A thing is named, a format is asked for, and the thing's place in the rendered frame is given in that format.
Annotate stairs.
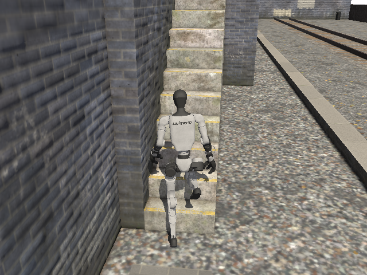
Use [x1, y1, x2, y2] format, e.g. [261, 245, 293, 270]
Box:
[144, 0, 226, 234]

